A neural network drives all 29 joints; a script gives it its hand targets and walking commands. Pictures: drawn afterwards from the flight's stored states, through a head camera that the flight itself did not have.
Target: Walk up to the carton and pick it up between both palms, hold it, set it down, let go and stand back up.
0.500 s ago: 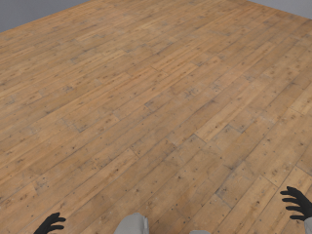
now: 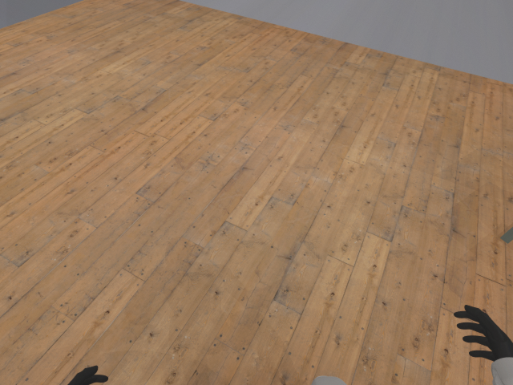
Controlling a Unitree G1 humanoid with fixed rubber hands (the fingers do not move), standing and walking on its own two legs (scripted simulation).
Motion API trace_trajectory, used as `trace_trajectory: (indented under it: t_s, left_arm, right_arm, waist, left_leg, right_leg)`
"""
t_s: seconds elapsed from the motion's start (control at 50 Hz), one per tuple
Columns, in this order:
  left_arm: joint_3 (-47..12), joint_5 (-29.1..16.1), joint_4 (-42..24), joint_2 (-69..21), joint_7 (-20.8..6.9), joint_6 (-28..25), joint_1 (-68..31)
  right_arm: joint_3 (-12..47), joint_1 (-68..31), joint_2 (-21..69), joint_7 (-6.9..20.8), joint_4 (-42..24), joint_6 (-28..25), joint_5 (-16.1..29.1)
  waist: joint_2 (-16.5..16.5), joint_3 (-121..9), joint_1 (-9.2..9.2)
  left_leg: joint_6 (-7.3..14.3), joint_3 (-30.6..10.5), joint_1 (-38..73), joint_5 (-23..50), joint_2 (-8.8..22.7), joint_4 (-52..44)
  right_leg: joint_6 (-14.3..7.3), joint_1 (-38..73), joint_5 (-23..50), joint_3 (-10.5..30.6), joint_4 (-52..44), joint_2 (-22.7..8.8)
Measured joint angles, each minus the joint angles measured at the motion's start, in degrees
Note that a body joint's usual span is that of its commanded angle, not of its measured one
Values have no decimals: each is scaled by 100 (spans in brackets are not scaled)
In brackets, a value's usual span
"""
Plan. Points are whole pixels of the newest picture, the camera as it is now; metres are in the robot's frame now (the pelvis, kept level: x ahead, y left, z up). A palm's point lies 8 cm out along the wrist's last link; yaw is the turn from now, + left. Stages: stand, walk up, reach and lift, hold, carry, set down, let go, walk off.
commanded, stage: walk up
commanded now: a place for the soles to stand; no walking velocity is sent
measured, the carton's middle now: out of the picture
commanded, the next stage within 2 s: none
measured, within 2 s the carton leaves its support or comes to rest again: neither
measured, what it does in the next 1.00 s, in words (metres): steps to the right, turning right: right foot, then left foot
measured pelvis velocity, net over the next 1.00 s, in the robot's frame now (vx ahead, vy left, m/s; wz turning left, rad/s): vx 0.00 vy -0.20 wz -0.60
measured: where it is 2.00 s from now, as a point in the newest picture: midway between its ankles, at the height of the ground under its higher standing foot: outside the picture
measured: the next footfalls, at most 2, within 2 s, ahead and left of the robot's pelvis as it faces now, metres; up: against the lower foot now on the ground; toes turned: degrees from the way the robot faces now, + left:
right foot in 0.10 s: +0.04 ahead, -0.20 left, +0.00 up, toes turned -2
left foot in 0.40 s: +0.09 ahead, -0.02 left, +0.00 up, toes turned -8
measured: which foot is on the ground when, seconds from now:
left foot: down 0.00-0.12, up 0.14-0.38, down 0.40-0.84, up 0.86-1.00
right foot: up 0.00-0.08, down 0.10-0.42, up 0.44-0.80, down 0.82-1.00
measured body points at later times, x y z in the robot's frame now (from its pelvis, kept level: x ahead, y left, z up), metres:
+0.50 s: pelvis +0.00 -0.08 +0.00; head +0.03 -0.06 +0.45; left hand +0.19 +0.19 -0.11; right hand +0.02 -0.46 -0.05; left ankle +0.05 -0.01 -0.74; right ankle -0.01 -0.21 -0.71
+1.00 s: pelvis +0.00 -0.20 -0.01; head +0.01 -0.21 +0.44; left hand +0.28 +0.01 -0.08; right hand -0.08 -0.57 -0.08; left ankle +0.07 -0.09 -0.69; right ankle +0.00 -0.34 -0.74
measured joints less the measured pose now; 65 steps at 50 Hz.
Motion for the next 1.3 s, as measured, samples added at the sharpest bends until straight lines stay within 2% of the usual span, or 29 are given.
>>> trace_trajectory:
  t_s: [0.06, 0.1, 0.12, 0.14, 0.18, 0.24, 0.32, 0.38, 0.4, 0.42, 0.44, 0.5, 0.56, 0.62, 0.68, 0.76, 0.82, 0.86, 0.88, 0.92, 0.96, 1.0, 1.08, 1.12, 1.14, 1.16, 1.22, 1.3]
  left_arm:
    - [2, 0, -1, 1, 0, 6, 0]
    - [12, 0, -3, 10, 0, -6, 5]
    - [19, -1, -2, 5, 0, -28, 4]
    - [19, 0, 1, -22, 0, -35, 4]
    - [22, 0, 1, -25, 1, -22, 6]
    - [40, 0, -3, -26, 1, 9, 9]
    - [60, 0, -4, -17, 0, -51, -3]
    - [59, -18, -5, -19, -1, -133, -9]
    - [60, -39, -3, -13, 2, -144, -19]
    - [59, -48, 1, -9, 7, -144, -57]
    - [59, -50, 4, -23, 8, -143, -67]
    - [60, 13, 4, -81, 8, -66, 6]
    - [60, 27, -2, -39, 7, -75, 15]
    - [59, 27, -3, -29, -6, -104, 17]
    - [59, 27, -3, -28, -24, -113, 10]
    - [60, 26, -5, -27, -49, -119, -61]
    - [60, 26, -5, -19, -49, -160, -66]
    - [61, 26, -4, -52, -49, -194, -73]
    - [65, 26, -2, -52, -48, -198, -75]
    - [66, 27, -3, -51, -48, -184, -73]
    - [65, 18, -6, -51, -48, -155, -73]
    - [69, 18, -6, -40, -40, -146, -75]
    - [69, 18, -5, -26, -37, -145, -78]
    - [68, 18, -6, -27, -37, -133, -118]
    - [69, 18, -2, -22, -33, -122, -158]
    - [69, 18, 2, -29, -31, -114, -174]
    - [68, 38, 0, -28, -32, -53, -172]
    - [68, 39, -6, 2, -32, -118, -167]
  right_arm:
    - [-54, 0, -69, 19, 1, 10, -22]
    - [-100, -2, -150, 19, 3, 44, -51]
    - [-137, -4, -213, 18, 7, 76, -69]
    - [-179, -3, -274, 18, 37, 131, -74]
    - [-204, 45, -315, 20, 120, 221, -46]
    - [-200, 79, -273, 33, 198, 213, 40]
    - [-203, 108, -236, 30, 196, 94, 62]
    - [-202, 154, -202, -30, 192, 6, 102]
    - [-201, 187, -169, -53, 192, -44, 105]
    - [-200, 221, -86, -74, 200, -87, 105]
    - [-188, 260, -8, -85, 204, -108, 91]
    - [-161, 358, 24, -88, 205, -109, 59]
    - [-161, 362, -32, -108, 202, -129, 57]
    - [-159, 362, -83, -113, 203, -166, 56]
    - [-159, 365, -106, -110, 204, -168, 56]
    - [-158, 394, -188, -67, 204, -167, 55]
    - [-158, 395, -261, -26, 206, -152, 55]
    - [-159, 393, -347, -22, 226, -85, 55]
    - [-157, 394, -348, -22, 248, -34, 55]
    - [-139, 393, -277, -20, 251, 22, 61]
    - [-94, 397, -234, -5, 245, 3, 94]
    - [-68, 401, -225, -3, 242, -59, 116]
    - [-69, 410, -246, -27, 242, -160, 128]
    - [-68, 450, -246, -62, 241, -241, 129]
    - [-67, 490, -213, -84, 245, -286, 129]
    - [-67, 538, -170, -95, 251, -309, 110]
    - [-56, 670, -128, -105, 251, -309, 84]
    - [-54, 677, -138, -126, 247, -364, 84]
  waist:
    - [12, 10, -1]
    - [43, 2, -5]
    - [112, 7, -8]
    - [251, 25, -8]
    - [389, 27, -13]
    - [412, 66, 116]
    - [419, 64, 72]
    - [423, 59, -2]
    - [385, 69, -27]
    - [247, 136, -72]
    - [115, 187, -84]
    - [13, 88, -91]
    - [10, -14, -152]
    - [7, -37, -251]
    - [2, -35, -309]
    - [-3, -36, -354]
    - [-1, -26, -350]
    - [270, 72, -321]
    - [360, 84, -268]
    - [394, 90, -153]
    - [400, 131, -46]
    - [401, 175, -3]
    - [398, 163, 5]
    - [377, 142, -5]
    - [285, 161, -22]
    - [184, 175, -32]
    - [63, 64, -102]
    - [35, 3, -239]
  left_leg:
    - [0, 297, 0, -126, 153, 241]
    - [0, 447, -60, -282, 293, 541]
    - [1, 444, -185, -538, 413, 864]
    - [3, 300, -345, -1017, 505, 1227]
    - [3, -199, -771, -1672, 306, 2033]
    - [1, -595, -1075, -1763, -151, 2611]
    - [0, -812, -1072, -1608, -544, 2270]
    - [0, -843, -770, -1395, -700, 1058]
    - [-2, -850, -593, -892, -724, 520]
    - [-3, -813, -496, -269, -756, 287]
    - [-3, -749, -420, -83, -768, 251]
    - [-2, -530, -162, -278, -582, 150]
    - [-46, -349, 79, -385, -338, 48]
    - [-161, -211, 265, -450, -159, 34]
    - [-244, -37, 392, -548, 0, 85]
    - [-279, 195, 405, -780, 157, 385]
    - [-290, 364, 407, -1107, 324, 882]
    - [-288, 230, 378, -1390, 656, 1438]
    - [-287, 3, 259, -1671, 668, 1832]
    - [-287, -557, -134, -2117, 306, 2583]
    - [-289, -774, -412, -2162, -24, 2820]
    - [-290, -812, -558, -2166, -236, 2626]
    - [-290, -827, -578, -1928, -457, 1772]
    - [-282, -840, -407, -1348, -541, 916]
    - [-239, -817, -321, -636, -576, 605]
    - [-191, -767, -277, -345, -591, 560]
    - [-134, -646, -54, -559, -476, 439]
    - [-206, -541, 356, -624, -190, 106]
  right_leg:
    - [0, 317, -48, -130, -305, -25]
    - [-18, 635, -337, -217, -667, -28]
    - [27, 736, -737, -227, -823, 13]
    - [79, 688, -833, -232, -758, 137]
    - [18, 612, -641, -205, -752, 285]
    - [-219, 680, -238, -2, -1238, 456]
    - [-253, 615, 102, 151, -1632, 730]
    - [-250, 459, 160, 146, -1657, 982]
    - [-231, 401, 140, 150, -1585, 1051]
    - [-226, 372, 90, 160, -1446, 1033]
    - [-227, 301, -47, 154, -1155, 1029]
    - [-165, -91, -306, 28, -126, 1009]
    - [-141, -302, -315, 17, 299, 753]
    - [-110, -351, -318, 16, 274, 413]
    - [-108, -361, -295, 14, 51, 209]
    - [-108, -318, -181, -7, -344, 62]
    - [-96, 21, -116, -121, -902, 63]
    - [38, 92, -62, -214, -690, 322]
    - [51, 101, -124, -218, -581, 438]
    - [-8, 183, -140, -147, -693, 546]
    - [-159, 361, 13, -66, -1076, 612]
    - [-253, 513, 146, -29, -1404, 664]
    - [-274, 562, 279, -22, -1615, 845]
    - [-270, 469, 247, -25, -1558, 957]
    - [-268, 401, 160, -11, -1410, 952]
    - [-268, 287, -27, -14, -1050, 953]
    - [-172, -196, -251, -12, 272, 957]
    - [-152, -494, -264, 1, 760, 618]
